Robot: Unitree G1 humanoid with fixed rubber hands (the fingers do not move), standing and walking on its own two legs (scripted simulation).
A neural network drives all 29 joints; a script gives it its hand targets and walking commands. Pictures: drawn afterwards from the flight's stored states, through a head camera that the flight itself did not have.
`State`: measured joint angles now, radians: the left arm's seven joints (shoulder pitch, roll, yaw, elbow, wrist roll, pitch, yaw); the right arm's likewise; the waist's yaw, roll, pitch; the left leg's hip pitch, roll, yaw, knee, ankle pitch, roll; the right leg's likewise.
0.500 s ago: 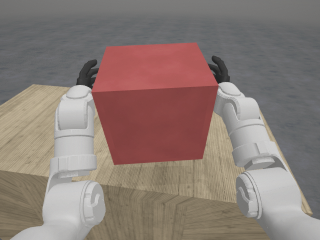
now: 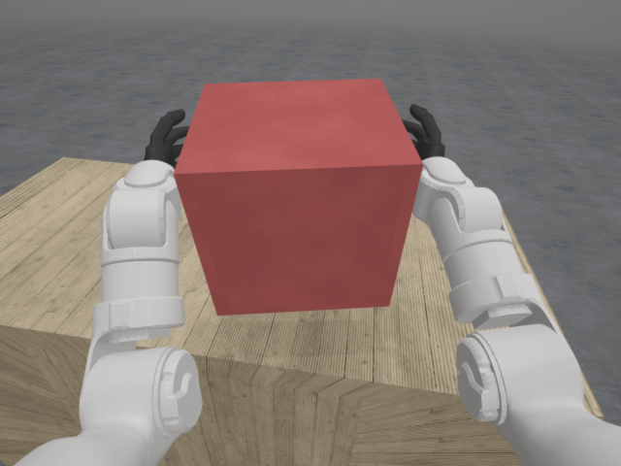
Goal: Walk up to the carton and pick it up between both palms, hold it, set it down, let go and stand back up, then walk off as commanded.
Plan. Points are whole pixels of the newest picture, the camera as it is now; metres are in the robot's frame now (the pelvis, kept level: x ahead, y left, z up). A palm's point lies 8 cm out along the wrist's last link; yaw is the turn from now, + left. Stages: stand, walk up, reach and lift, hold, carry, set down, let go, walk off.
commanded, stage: hold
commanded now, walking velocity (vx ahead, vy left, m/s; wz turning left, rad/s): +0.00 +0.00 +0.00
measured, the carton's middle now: (298, 197) +0.38 +0.01 +0.23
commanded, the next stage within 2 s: none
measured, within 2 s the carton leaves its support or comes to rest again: neither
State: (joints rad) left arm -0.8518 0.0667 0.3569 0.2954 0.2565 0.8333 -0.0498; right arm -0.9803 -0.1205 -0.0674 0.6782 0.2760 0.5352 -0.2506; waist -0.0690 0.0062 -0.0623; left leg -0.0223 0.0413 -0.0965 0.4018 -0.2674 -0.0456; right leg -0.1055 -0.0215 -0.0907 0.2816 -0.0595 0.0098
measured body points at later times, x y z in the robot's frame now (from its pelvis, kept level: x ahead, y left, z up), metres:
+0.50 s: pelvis +0.00 +0.00 +0.00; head -0.08 +0.01 +0.44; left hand +0.38 +0.16 +0.27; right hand +0.39 -0.15 +0.27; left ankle -0.02 +0.15 -0.74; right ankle +0.07 -0.13 -0.74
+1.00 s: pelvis +0.00 +0.00 +0.00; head -0.08 +0.01 +0.44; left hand +0.38 +0.16 +0.26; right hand +0.39 -0.15 +0.27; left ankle -0.02 +0.15 -0.74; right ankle +0.07 -0.13 -0.74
